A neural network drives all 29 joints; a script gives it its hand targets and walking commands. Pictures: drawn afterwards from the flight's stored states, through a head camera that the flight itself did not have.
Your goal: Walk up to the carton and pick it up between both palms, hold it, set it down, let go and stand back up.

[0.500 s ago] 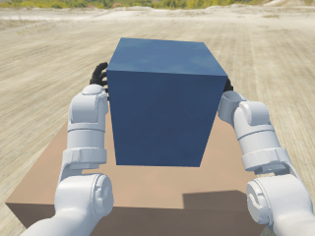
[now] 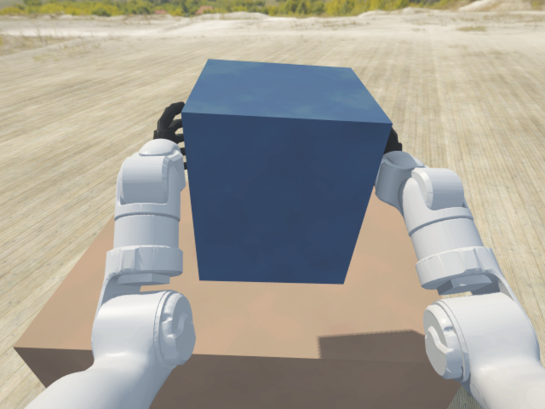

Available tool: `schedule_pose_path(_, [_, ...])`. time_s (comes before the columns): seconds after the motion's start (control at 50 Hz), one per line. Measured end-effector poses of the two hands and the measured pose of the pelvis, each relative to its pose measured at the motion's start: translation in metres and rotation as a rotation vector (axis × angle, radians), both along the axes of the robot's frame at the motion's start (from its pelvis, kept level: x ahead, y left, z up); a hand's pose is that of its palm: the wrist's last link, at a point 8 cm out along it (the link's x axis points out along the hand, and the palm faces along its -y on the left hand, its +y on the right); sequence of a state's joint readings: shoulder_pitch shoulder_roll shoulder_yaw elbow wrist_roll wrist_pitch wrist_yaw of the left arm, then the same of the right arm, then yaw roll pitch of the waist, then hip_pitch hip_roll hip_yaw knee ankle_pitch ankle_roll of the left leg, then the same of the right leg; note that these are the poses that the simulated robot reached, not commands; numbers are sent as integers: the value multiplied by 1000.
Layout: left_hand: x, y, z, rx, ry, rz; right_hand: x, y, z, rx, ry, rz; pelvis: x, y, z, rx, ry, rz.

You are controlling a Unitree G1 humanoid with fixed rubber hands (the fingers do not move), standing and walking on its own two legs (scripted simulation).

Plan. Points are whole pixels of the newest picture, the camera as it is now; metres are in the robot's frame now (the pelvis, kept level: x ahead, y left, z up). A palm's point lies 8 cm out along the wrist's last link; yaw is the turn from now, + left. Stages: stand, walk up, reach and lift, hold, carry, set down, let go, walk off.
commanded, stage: hold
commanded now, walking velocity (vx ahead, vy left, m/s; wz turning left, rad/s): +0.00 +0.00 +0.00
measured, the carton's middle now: (276, 172) +0.38 +0.00 +0.24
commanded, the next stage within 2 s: set down in 0.04 s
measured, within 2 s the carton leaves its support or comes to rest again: neither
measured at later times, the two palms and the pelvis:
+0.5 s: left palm (165, 170) +0.39 +0.16 +0.25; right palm (365, 201) +0.36 -0.13 +0.19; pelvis +0.00 +0.00 +0.00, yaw +3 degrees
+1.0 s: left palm (176, 187) +0.40 +0.15 +0.21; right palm (369, 211) +0.37 -0.14 +0.17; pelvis +0.01 +0.02 +0.00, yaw +1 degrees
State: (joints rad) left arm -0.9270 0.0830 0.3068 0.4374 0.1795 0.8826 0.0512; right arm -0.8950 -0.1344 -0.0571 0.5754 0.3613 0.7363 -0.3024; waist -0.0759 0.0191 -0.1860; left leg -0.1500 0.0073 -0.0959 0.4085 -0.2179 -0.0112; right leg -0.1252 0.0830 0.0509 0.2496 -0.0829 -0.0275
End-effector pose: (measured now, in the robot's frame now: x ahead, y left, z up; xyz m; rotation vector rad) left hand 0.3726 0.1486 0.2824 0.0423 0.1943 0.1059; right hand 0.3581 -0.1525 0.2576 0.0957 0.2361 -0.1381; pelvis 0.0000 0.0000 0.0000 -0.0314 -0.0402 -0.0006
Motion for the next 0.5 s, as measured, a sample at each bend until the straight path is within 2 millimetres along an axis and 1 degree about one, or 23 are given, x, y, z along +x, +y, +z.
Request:
schedule_pose_path(0.08, [-1, 1, 1, -4, -5, 6, 1, 1, 2, 5, -5, 4, -1, 0, 0, 1, -3, 1])
schedule_pose_path(0.2, [-3, 6, -2, -55, -58, 23, 2, 6, 3, 29, -61, 5, -2, -2, 1, 6, -42, 12])
schedule_pose_path(0.28, [1, 11, -6, -72, -85, 18, 6, 11, -3, 44, -96, -4, -4, -4, 1, 12, -78, 29])
schedule_pose_path(0.36, [7, 14, -11, -42, -106, -4, 7, 15, -19, 39, -119, -19, -4, -6, 1, 15, -104, 46])
schedule_pose_path(0.5, [16, 13, -32, 31, -90, -40, 6, 18, -63, 18, -104, -40, -2, -1, 0, 14, -121, 57])
